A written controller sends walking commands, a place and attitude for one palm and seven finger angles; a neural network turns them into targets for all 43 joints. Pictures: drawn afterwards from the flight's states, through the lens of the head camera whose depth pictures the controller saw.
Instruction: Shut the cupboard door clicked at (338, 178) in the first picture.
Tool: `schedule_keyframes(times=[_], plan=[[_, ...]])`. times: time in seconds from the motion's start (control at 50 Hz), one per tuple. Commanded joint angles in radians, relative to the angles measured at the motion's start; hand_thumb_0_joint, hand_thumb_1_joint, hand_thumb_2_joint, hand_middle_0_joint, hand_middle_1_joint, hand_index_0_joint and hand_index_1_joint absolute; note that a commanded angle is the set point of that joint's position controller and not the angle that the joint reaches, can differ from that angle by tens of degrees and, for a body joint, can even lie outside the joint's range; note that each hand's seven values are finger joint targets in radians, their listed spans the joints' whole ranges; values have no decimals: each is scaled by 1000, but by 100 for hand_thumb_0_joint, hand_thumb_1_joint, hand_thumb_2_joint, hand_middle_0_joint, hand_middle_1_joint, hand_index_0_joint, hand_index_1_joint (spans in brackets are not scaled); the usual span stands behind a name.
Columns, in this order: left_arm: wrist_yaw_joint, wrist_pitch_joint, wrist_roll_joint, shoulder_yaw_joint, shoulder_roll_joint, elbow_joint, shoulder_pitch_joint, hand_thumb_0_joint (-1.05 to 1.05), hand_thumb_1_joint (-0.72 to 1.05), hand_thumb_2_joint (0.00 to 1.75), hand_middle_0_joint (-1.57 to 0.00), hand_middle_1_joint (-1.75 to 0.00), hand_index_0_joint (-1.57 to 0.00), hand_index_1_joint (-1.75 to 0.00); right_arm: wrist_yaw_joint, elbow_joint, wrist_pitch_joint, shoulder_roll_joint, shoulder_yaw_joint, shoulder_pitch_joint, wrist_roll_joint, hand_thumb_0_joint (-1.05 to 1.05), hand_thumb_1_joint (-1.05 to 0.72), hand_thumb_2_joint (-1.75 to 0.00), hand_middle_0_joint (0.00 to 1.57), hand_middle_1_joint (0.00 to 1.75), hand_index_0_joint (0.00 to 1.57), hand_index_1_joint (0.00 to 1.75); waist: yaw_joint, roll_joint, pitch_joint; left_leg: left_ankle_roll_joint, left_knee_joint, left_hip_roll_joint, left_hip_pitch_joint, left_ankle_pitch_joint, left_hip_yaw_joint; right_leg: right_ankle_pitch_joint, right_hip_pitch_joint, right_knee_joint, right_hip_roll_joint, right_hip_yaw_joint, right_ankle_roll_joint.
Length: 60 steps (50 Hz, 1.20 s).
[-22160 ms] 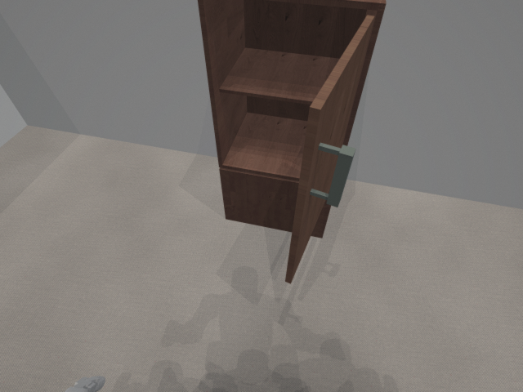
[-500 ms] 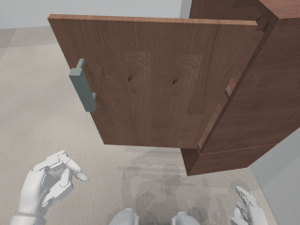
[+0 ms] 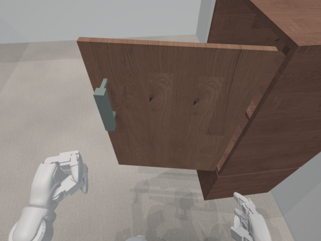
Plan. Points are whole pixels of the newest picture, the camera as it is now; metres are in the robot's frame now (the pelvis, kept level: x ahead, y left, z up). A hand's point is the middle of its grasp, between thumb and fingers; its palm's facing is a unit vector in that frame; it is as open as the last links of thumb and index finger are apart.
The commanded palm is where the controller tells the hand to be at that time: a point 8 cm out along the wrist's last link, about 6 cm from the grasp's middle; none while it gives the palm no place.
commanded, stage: raise the hand and make a fist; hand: left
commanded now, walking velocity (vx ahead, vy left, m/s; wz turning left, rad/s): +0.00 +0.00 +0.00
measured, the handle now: (107, 105) +0.44 +0.19 +0.08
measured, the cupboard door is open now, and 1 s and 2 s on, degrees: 79 79 79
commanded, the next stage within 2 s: bring the fist close to the handle in 0.40 s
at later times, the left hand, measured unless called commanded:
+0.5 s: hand (91, 180) +0.22 +0.17 +0.09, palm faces +0.01 -1.00 -0.04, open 3.1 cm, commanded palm +0.20 +0.22 +0.09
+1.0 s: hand (101, 157) +0.28 +0.16 +0.09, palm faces +0.01 -1.00 -0.03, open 3.1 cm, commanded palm +0.26 +0.21 +0.09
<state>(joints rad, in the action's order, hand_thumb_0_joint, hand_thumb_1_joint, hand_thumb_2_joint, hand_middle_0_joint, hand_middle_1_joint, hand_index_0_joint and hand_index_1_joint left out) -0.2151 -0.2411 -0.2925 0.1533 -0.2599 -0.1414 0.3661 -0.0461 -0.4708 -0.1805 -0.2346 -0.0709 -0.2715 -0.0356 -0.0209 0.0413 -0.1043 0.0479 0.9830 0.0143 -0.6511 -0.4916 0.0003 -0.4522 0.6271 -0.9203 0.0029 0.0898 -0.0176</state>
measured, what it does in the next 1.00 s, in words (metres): stands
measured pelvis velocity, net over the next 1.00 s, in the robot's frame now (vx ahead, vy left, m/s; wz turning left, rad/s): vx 0.00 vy -0.03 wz -0.01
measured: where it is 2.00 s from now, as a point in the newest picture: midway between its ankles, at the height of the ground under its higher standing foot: outside the picture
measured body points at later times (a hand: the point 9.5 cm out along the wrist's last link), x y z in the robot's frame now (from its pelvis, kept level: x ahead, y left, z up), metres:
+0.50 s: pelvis +0.00 -0.02 +0.00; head +0.03 -0.03 +0.45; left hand +0.22 +0.22 +0.09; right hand +0.17 -0.25 -0.07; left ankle +0.00 +0.08 -0.68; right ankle +0.01 -0.11 -0.68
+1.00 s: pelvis +0.00 -0.03 +0.01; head +0.03 -0.04 +0.46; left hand +0.27 +0.21 +0.09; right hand +0.16 -0.27 -0.08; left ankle +0.00 +0.08 -0.68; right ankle +0.01 -0.11 -0.68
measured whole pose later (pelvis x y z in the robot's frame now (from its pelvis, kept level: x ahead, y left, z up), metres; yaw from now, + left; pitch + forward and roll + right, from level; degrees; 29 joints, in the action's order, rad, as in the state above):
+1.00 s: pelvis +0.00 -0.03 +0.01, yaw +0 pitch +8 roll +0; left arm -0.22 -0.25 -0.29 0.18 -0.25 0.11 0.12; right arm -0.05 -0.54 -0.17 -0.27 -0.04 -0.27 -0.04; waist 0.00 0.03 -0.09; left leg 0.01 0.91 0.00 -0.60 -0.45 0.01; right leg -0.43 0.61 -0.89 0.01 0.08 -0.05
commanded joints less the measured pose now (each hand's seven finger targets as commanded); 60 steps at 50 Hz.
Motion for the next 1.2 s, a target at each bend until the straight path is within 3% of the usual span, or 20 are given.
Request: schedule_keyframes(times=[0.0, 0.06, 0.12, 0.2, 0.26, 0.48, 0.52, 0.58, 0.64, 0.66, 0.74, 0.82, 0.88, 0.92, 1.0, 1.02, 1.1, 1.12, 1.14, 1.18], plan=[[-15, -51, -21, 83, -117, -193, -92, 0, 90, 90, -130, -150, -130, -150, -15, 137, -62, -140, 78, 38, -3, 0, -90, -90, 20, 30, 20, 30, 10, 17, -169, -50, -210, -20, 126, 325, -76, 263, -124, 114, 21, -16, -17], [-19, -41, -22, 75, -100, -161, -61, 0, 90, 90, -130, -150, -130, -150, -10, 135, -63, -140, 78, 40, -5, 0, -90, -90, 20, 30, 20, 30, 6, 4, -139, -50, -217, -18, 112, 327, -70, 269, -132, 122, 19, -15, -17], [-10, -52, -18, 96, -127, -184, -62, 0, 90, 90, -130, -150, -130, -150, -9, 134, -64, -144, 85, 44, 0, 0, -90, -90, 20, 30, 20, 30, 0, 8, -160, -46, -209, -15, 118, 345, -62, 290, -152, 122, 16, -25, -17], [1, -83, -13, 89, -118, -203, -79, 0, 90, 90, -130, -150, -130, -150, -5, 132, -65, -142, 87, 45, 1, 0, -90, -90, 20, 30, 20, 30, 5, 24, -159, -46, -209, -13, 119, 320, -57, 267, -133, 119, 16, -26, -16], [4, -93, -15, 84, -111, -187, -74, 0, 90, 90, -130, -150, -130, -150, -6, 128, -63, -142, 88, 46, 1, 0, -90, -90, 20, 30, 20, 30, 12, -1, -150, -40, -201, -10, 98, 295, -50, 256, -139, 129, 14, -39, -14], [-11, -88, -20, 85, -119, -172, -88, 0, 90, 90, -130, -150, -130, -150, -10, 131, -60, -140, 84, 54, 0, 0, -90, -90, 20, 30, 20, 30, 15, -13, -131, -28, -178, -1, 53, 227, -33, 183, -151, 169, -1, -89, -5], [-6, -93, -21, 125, -162, -156, -136, 0, 90, 90, -130, -150, -130, -150, -15, 118, -56, -144, 84, 53, 4, 0, -90, -90, 20, 30, 20, 30, 21, -46, -131, -26, -161, -1, 31, 226, -32, 175, -158, 178, -5, -113, -2], [-20, -97, -28, 123, -149, -92, -222, 0, 90, 90, -130, -150, -130, -150, -18, 103, -57, -141, 82, 57, -1, 0, -90, -90, 20, 30, 20, 30, 30, -51, -127, -27, -152, 0, 20, 208, -28, 149, -151, 190, -12, -131, 4], [-36, -94, -28, 106, -142, -68, -271, 0, 90, 90, -130, -150, -130, -150, -21, 97, -61, -140, 80, 67, -5, 0, -90, -90, 20, 30, 20, 30, 26, -11, -149, -25, -153, 2, 32, 216, -25, 153, -168, 199, -20, -148, 3], [-40, -92, -26, 97, -143, -74, -308, 0, 90, 90, -130, -150, -130, -150, -21, 91, -64, -142, 81, 64, -6, 0, -90, -90, 20, 30, 20, 30, 32, 8, -162, -24, -159, 1, 54, 228, -27, 176, -164, 192, -16, -135, 1], [-48, -71, -26, 90, -137, -19, -310, 0, 90, 90, -130, -150, -130, -150, -21, 88, -64, -145, 81, 56, -5, 0, -90, -90, 20, 30, 20, 30, 24, -38, -175, -23, -167, 1, 56, 267, -29, 253, -196, 186, -18, -131, 6], [-29, -61, -23, 136, -168, 33, -323, 0, 90, 90, -130, -150, -130, -150, -17, 82, -52, -149, 84, 55, -2, 0, -90, -90, 20, 30, 20, 30, 9, -55, -165, -26, -181, 1, 51, 272, -25, 262, -210, 188, -17, -126, 5], [-14, -75, -14, 117, -139, 23, -372, 0, 90, 90, -130, -150, -130, -150, -11, 83, -47, -141, 86, 62, -3, 0, -90, -90, 20, 30, 20, 30, 6, -17, -187, -27, -197, 2, 81, 288, -19, 287, -206, 172, -13, -107, 0], [-5, -79, -9, 127, -158, 45, -391, 0, 90, 90, -130, -150, -130, -150, -11, 78, -43, -148, 88, 57, -1, 0, -90, -90, 20, 30, 20, 30, 14, -54, -178, -24, -191, 0, 73, 286, -20, 288, -205, 179, -12, -112, 3], [-1, -93, 6, 77, -122, 76, -502, 0, 90, 90, -130, -150, -130, -150, -9, 60, -42, -147, 88, 60, -3, 0, -90, -90, 20, 30, 20, 30, 33, -9, -171, -25, -202, 0, 98, 261, -22, 255, -159, 173, -6, -95, -2], [2, -93, 6, 96, -141, 85, -506, 0, 90, 90, -130, -150, -130, -150, -10, 56, -40, -151, 91, 54, -1, 0, -90, -90, 20, 30, 20, 30, 28, -35, -188, -23, -200, -2, 93, 262, -24, 250, -170, 172, -4, -97, -2], [8, -93, 16, 73, -120, 110, -573, 0, 90, 90, -130, -150, -130, -150, -9, 46, -36, -148, 93, 54, -2, 0, -90, -90, 20, 30, 20, 30, 28, -6, -221, -25, -206, -2, 122, 289, -25, 289, -174, 160, -4, -85, -6], [16, -88, 18, 103, -154, 136, -554, 0, 90, 90, -130, -150, -130, -150, -10, 43, -32, -153, 93, 51, -2, 0, -90, -90, 20, 30, 20, 30, 21, -35, -215, -24, -207, -4, 107, 292, -27, 286, -186, 162, -2, -88, -7], [17, -85, 22, 72, -120, 148, -579, 0, 90, 90, -130, -150, -130, -150, -8, 43, -28, -148, 91, 56, -2, 0, -90, -90, 20, 30, 20, 30, 28, -30, -213, -23, -209, -2, 111, 289, -22, 289, -179, 165, -6, -88, -4], [27, -82, 29, 70, -121, 172, -657, 0, 90, 90, -130, -150, -130, -150, -9, 34, -22, -150, 91, 53, -3, 0, -90, -90, 20, 30, 20, 30, 37, -38, -211, -25, -213, -4, 113, 278, -25, 277, -165, 161, -3, -81, -4]])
